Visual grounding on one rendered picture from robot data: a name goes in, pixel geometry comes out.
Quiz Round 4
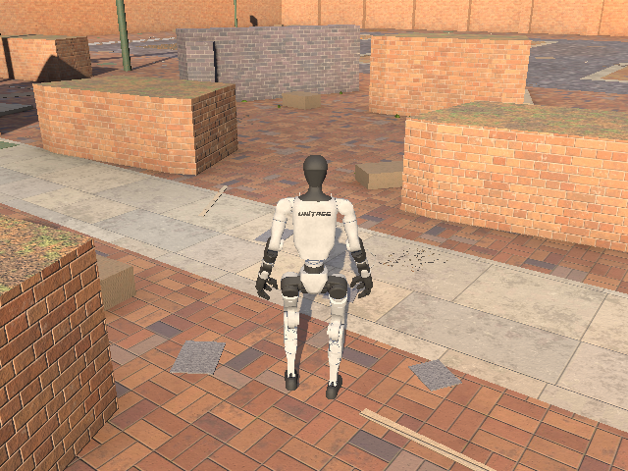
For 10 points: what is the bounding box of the robot right forearm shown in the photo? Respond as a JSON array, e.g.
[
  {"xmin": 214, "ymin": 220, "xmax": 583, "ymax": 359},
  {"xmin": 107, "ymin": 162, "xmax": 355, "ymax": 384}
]
[{"xmin": 351, "ymin": 238, "xmax": 371, "ymax": 278}]

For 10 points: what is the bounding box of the robot left shin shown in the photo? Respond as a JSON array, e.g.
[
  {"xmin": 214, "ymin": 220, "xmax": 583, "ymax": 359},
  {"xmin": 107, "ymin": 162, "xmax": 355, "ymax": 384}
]
[{"xmin": 284, "ymin": 312, "xmax": 297, "ymax": 378}]

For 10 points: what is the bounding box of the right robot upper arm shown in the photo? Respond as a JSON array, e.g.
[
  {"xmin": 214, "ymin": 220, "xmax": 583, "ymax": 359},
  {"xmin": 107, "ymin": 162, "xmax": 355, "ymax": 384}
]
[{"xmin": 336, "ymin": 198, "xmax": 361, "ymax": 252}]

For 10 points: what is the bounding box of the left robot hand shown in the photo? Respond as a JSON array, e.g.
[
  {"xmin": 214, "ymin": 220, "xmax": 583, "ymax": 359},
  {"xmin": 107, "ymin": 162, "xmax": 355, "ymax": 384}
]
[{"xmin": 255, "ymin": 275, "xmax": 278, "ymax": 300}]

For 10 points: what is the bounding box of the humanoid robot torso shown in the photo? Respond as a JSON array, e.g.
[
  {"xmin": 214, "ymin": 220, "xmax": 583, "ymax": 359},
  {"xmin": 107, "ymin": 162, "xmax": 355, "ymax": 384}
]
[{"xmin": 291, "ymin": 193, "xmax": 338, "ymax": 294}]

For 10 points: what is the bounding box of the right robot hand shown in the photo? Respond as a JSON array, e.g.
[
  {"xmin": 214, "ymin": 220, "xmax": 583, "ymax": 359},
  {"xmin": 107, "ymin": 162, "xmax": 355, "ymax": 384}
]
[{"xmin": 350, "ymin": 274, "xmax": 373, "ymax": 298}]

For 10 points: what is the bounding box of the left robot upper arm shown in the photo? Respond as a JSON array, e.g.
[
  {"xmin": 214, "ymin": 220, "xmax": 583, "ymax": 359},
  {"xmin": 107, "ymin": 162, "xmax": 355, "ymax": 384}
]
[{"xmin": 268, "ymin": 197, "xmax": 294, "ymax": 251}]

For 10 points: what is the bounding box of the robot left forearm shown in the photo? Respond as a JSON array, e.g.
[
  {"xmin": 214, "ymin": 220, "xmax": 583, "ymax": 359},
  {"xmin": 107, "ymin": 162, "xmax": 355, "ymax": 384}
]
[{"xmin": 258, "ymin": 237, "xmax": 278, "ymax": 280}]

